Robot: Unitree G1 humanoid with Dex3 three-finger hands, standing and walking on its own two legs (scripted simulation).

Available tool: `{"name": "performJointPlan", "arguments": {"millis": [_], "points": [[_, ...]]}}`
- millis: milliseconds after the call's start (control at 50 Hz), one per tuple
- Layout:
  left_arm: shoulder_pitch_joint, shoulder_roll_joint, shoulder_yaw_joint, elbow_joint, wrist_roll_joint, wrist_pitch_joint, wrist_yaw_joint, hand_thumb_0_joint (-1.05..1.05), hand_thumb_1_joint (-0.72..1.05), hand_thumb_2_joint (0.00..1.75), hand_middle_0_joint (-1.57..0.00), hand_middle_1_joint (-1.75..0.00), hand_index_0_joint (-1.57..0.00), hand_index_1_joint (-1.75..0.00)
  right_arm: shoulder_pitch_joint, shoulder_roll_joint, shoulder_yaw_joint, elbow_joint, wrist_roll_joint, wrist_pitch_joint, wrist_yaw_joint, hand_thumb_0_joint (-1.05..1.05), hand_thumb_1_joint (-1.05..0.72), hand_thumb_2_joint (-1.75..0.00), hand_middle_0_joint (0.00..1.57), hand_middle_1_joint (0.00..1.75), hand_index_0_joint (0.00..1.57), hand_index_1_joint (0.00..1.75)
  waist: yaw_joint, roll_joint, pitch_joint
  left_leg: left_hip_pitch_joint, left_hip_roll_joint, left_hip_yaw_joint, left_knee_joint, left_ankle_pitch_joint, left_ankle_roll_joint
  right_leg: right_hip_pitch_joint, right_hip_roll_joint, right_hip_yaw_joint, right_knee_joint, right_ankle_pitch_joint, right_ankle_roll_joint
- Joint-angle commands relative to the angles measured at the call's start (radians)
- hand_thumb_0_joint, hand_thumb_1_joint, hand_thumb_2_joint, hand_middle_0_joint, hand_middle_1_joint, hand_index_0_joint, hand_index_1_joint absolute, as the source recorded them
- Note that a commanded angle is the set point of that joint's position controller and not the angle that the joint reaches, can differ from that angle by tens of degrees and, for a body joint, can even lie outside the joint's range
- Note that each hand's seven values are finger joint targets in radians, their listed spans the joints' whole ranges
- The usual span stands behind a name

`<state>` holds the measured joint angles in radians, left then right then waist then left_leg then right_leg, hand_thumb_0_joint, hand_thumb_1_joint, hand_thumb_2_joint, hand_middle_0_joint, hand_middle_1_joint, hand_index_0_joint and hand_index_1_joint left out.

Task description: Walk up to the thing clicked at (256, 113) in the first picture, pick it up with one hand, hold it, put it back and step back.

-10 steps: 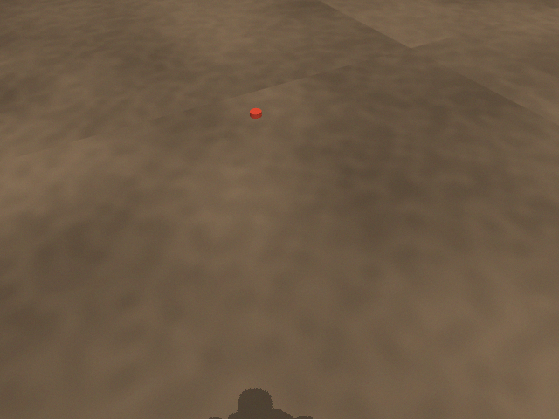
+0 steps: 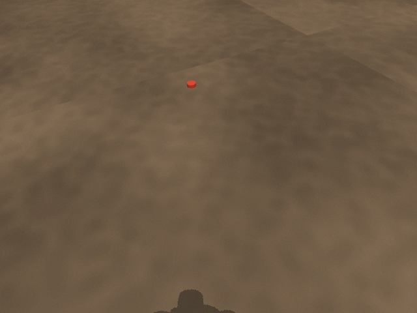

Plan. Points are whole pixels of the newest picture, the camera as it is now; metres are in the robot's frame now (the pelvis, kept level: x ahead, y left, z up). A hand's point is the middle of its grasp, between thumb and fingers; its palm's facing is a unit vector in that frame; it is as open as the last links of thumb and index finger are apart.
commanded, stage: stand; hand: left
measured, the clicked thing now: (191, 84) +2.04 +0.19 -0.77
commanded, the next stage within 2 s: walk up in 0.92 s
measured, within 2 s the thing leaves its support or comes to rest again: neither
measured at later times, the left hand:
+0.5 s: hand out of the picture +0.08 +0.25 -0.16, palm faces -0.03 -0.94 -0.34, open 7.4 cm
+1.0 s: hand out of the picture +0.07 +0.26 -0.15, palm faces -0.10 -0.93 -0.35, open 7.4 cm
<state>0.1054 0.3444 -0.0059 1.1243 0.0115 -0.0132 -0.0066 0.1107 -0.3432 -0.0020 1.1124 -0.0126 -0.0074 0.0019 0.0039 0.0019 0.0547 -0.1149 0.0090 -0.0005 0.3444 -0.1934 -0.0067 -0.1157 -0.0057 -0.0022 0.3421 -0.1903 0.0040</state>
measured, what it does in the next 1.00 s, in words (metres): stands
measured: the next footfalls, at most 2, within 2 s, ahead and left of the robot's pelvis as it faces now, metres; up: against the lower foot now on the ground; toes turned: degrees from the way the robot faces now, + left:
right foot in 1.22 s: +0.10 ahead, -0.18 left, +0.00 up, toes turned -24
left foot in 1.64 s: +0.54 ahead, +0.08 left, +0.00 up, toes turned -28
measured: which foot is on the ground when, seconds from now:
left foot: down 0.00-1.00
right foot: down 0.00-1.00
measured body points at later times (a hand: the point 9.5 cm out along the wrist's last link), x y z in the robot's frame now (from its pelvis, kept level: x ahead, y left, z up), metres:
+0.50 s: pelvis +0.00 +0.00 +0.00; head +0.01 +0.00 +0.45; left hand +0.08 +0.30 -0.13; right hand +0.08 -0.30 -0.13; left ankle +0.00 +0.12 -0.75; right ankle +0.00 -0.12 -0.75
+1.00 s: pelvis +0.01 +0.01 +0.00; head +0.02 +0.00 +0.45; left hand +0.08 +0.31 -0.13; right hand +0.09 -0.31 -0.13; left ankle -0.01 +0.12 -0.74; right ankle +0.00 -0.12 -0.74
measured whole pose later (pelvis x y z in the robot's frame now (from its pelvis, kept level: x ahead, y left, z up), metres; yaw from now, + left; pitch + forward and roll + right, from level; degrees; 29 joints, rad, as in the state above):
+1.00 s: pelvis +0.01 +0.01 +0.00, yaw -4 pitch +0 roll +1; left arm 0.20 0.36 0.01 1.08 0.01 -0.02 -0.04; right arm 0.11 -0.38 -0.05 1.03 -0.04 -0.01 0.08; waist 0.00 0.01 0.01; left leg -0.17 0.01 0.08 0.46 -0.42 0.05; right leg -0.22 -0.01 0.06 0.48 -0.32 -0.01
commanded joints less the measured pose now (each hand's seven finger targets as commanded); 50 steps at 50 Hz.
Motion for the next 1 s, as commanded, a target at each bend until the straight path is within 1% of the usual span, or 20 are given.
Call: {"name": "performJointPlan", "arguments": {"millis": [0,80,100,220,280,320,340,420,460,500,580,600,640,740,880,900,920,940,960,980], "points": [[-0.041,0.205,0.043,-0.064,-0.002,-0.021,0.017,0.00,0.90,0.90,-0.20,-0.30,-0.20,-0.30,-0.039,-0.212,-0.039,-0.062,0.004,-0.023,-0.012,0.00,-0.90,-0.90,0.20,0.30,0.20,0.30,-0.006,-0.004,-0.086,0.023,0.119,-0.090,-0.040,0.156,0.035,0.010,-0.119,0.091,-0.047,0.175,-0.030],[-0.038,0.207,0.044,-0.061,-0.006,-0.020,0.016,0.00,0.90,0.90,-0.20,-0.30,-0.20,-0.30,-0.037,-0.204,-0.035,-0.061,0.004,-0.025,-0.011,0.00,-0.90,-0.90,0.20,0.30,0.20,0.30,-0.005,0.003,-0.077,0.014,0.116,-0.091,-0.050,0.157,0.030,0.015,-0.119,0.091,-0.044,0.168,-0.031],[-0.031,0.202,0.043,-0.063,-0.004,-0.020,0.015,0.00,0.90,0.90,-0.20,-0.30,-0.20,-0.30,-0.042,-0.212,-0.035,-0.061,0.004,-0.025,-0.011,0.00,-0.90,-0.90,0.20,0.30,0.20,0.30,0.000,0.012,-0.081,0.019,0.118,-0.088,-0.048,0.154,0.034,0.015,-0.120,0.092,-0.048,0.174,-0.031],[-0.035,0.208,0.043,-0.065,-0.001,-0.020,0.018,0.00,0.90,0.90,-0.20,-0.30,-0.20,-0.30,-0.043,-0.213,-0.036,-0.064,0.004,-0.024,-0.013,0.00,-0.90,-0.90,0.20,0.30,0.20,0.30,-0.002,0.000,-0.082,0.032,0.121,-0.092,-0.049,0.176,0.033,0.010,-0.119,0.087,-0.047,0.180,-0.028],[-0.038,0.209,0.044,-0.063,-0.002,-0.019,0.018,0.00,0.90,0.90,-0.20,-0.30,-0.20,-0.30,-0.035,-0.207,-0.034,-0.061,0.004,-0.023,-0.013,0.00,-0.90,-0.90,0.20,0.30,0.20,0.30,-0.005,-0.010,-0.071,0.018,0.116,-0.089,-0.053,0.156,0.032,0.009,-0.120,0.090,-0.054,0.167,-0.028],[-0.031,0.206,0.043,-0.062,-0.004,-0.019,0.016,0.00,0.90,0.90,-0.20,-0.30,-0.20,-0.30,-0.043,-0.217,-0.037,-0.059,0.005,-0.023,-0.012,0.00,-0.90,-0.90,0.20,0.30,0.20,0.30,0.000,0.008,-0.076,0.029,0.119,-0.089,-0.052,0.146,0.033,0.010,-0.120,0.092,-0.055,0.159,-0.030],[-0.035,0.208,0.043,-0.062,-0.004,-0.019,0.015,0.00,0.90,0.90,-0.20,-0.30,-0.20,-0.30,-0.033,-0.207,-0.034,-0.057,0.004,-0.024,-0.011,0.00,-0.90,-0.90,0.20,0.30,0.20,0.30,-0.003,0.001,-0.066,0.014,0.115,-0.090,-0.060,0.143,0.028,0.013,-0.120,0.092,-0.054,0.153,-0.031],[-0.036,0.208,0.045,-0.065,-0.003,-0.019,0.017,0.00,0.90,0.90,-0.20,-0.30,-0.20,-0.30,-0.036,-0.209,-0.035,-0.062,0.003,-0.025,-0.012,0.00,-0.90,-0.90,0.20,0.30,0.20,0.30,-0.001,0.006,-0.074,0.011,0.117,-0.090,-0.061,0.148,0.034,0.025,-0.124,0.094,-0.056,0.169,-0.031],[-0.032,0.212,0.045,-0.064,-0.003,-0.019,0.016,0.00,0.90,0.90,-0.20,-0.30,-0.20,-0.30,-0.038,-0.207,-0.035,-0.063,0.004,-0.026,-0.013,0.00,-0.90,-0.90,0.20,0.30,0.20,0.30,0.000,-0.003,-0.070,0.024,0.119,-0.094,-0.063,0.158,0.030,0.009,-0.119,0.089,-0.050,0.153,-0.031],[-0.037,0.210,0.044,-0.062,-0.003,-0.018,0.016,0.00,0.90,0.90,-0.20,-0.30,-0.20,-0.30,-0.034,-0.210,-0.035,-0.059,0.004,-0.024,-0.012,0.00,-0.90,-0.90,0.20,0.30,0.20,0.30,-0.002,-0.003,-0.060,0.012,0.118,-0.095,-0.064,0.126,0.030,0.009,-0.118,0.089,-0.061,0.124,-0.029],[-0.037,0.213,0.044,-0.063,-0.003,-0.020,0.016,0.00,0.90,0.90,-0.20,-0.30,-0.20,-0.30,-0.027,-0.207,-0.035,-0.058,0.003,-0.023,-0.011,0.00,-0.90,-0.90,0.20,0.30,0.20,0.30,-0.007,-0.008,-0.063,0.011,0.114,-0.092,-0.066,0.129,0.028,0.013,-0.121,0.093,-0.061,0.140,-0.031],[-0.031,0.212,0.045,-0.063,-0.003,-0.020,0.016,0.00,0.90,0.90,-0.20,-0.30,-0.20,-0.30,-0.028,-0.215,-0.036,-0.057,0.004,-0.024,-0.011,0.00,-0.90,-0.90,0.20,0.30,0.20,0.30,-0.003,0.004,-0.073,0.022,0.117,-0.090,-0.060,0.127,0.032,0.016,-0.124,0.096,-0.062,0.146,-0.031],[-0.028,0.208,0.043,-0.065,-0.003,-0.020,0.015,0.00,0.90,0.90,-0.20,-0.30,-0.20,-0.30,-0.033,-0.217,-0.036,-0.058,0.003,-0.025,-0.011,0.00,-0.90,-0.90,0.20,0.30,0.20,0.30,0.000,0.016,-0.079,0.020,0.118,-0.092,-0.060,0.150,0.033,0.025,-0.124,0.094,-0.058,0.167,-0.030],[-0.029,0.213,0.045,-0.064,-0.002,-0.018,0.018,0.00,0.90,0.90,-0.20,-0.30,-0.20,-0.30,-0.030,-0.215,-0.037,-0.058,0.004,-0.024,-0.013,0.00,-0.90,-0.90,0.20,0.30,0.20,0.30,0.000,-0.001,-0.078,0.029,0.120,-0.096,-0.061,0.176,0.031,0.020,-0.121,0.087,-0.053,0.167,-0.029],[-0.030,0.211,0.043,-0.067,-0.004,-0.018,0.018,0.00,0.90,0.90,-0.20,-0.30,-0.20,-0.30,-0.026,-0.211,-0.034,-0.055,0.002,-0.024,-0.012,0.00,-0.90,-0.90,0.20,0.30,0.20,0.30,-0.004,0.009,-0.067,0.010,0.117,-0.092,-0.063,0.155,0.031,0.025,-0.125,0.093,-0.061,0.170,-0.030],[0.111,0.385,0.100,-0.109,-0.005,-0.023,-0.007,0.00,0.90,0.90,-0.20,-0.30,-0.20,-0.30,-0.080,-0.398,-0.145,-0.191,-0.036,-0.043,0.047,0.00,-0.90,-0.90,0.20,0.30,0.20,0.30,-0.013,0.135,-0.113,0.118,0.087,-0.010,0.131,-0.398,0.076,-0.224,-0.143,0.245,0.009,-0.337,-0.098],[0.063,0.371,0.094,-0.122,-0.006,-0.026,-0.014,0.00,0.90,0.90,-0.20,-0.30,-0.20,-0.30,-0.077,-0.366,-0.139,-0.193,-0.043,-0.037,0.071,0.00,-0.90,-0.90,0.20,0.30,0.20,0.30,-0.043,0.104,-0.043,0.101,0.091,-0.037,0.140,-0.543,0.103,-0.420,-0.152,0.270,-0.010,-0.477,-0.089],[0.001,0.354,0.097,-0.142,-0.004,-0.025,-0.017,0.00,0.90,0.90,-0.20,-0.30,-0.20,-0.30,-0.037,-0.354,-0.141,-0.200,-0.043,-0.035,0.082,0.00,-0.90,-0.90,0.20,0.30,0.20,0.30,-0.088,0.098,0.008,0.154,0.110,-0.053,0.100,-0.584,0.122,-0.569,-0.132,0.229,-0.006,-0.472,-0.068],[-0.124,0.328,0.097,-0.186,0.000,-0.030,-0.018,0.00,0.90,0.90,-0.20,-0.30,-0.20,-0.30,0.050,-0.350,-0.148,-0.191,-0.028,-0.033,0.087,0.00,-0.90,-0.90,0.20,0.30,0.20,0.30,-0.160,0.159,0.017,0.222,0.198,-0.149,-0.029,-0.620,0.165,-0.689,-0.089,0.125,0.130,-0.388,-0.034],[-0.189,0.285,0.091,-0.220,-0.004,-0.035,-0.019,0.00,0.90,0.90,-0.20,-0.30,-0.20,-0.30,0.074,-0.371,-0.164,-0.188,-0.026,-0.035,0.086,0.00,-0.90,-0.90,0.20,0.30,0.20,0.30,-0.184,0.303,-0.014,0.247,0.381,-0.318,-0.183,-0.567,0.231,-0.749,-0.034,-0.026,0.458,-0.262,-0.040]]}}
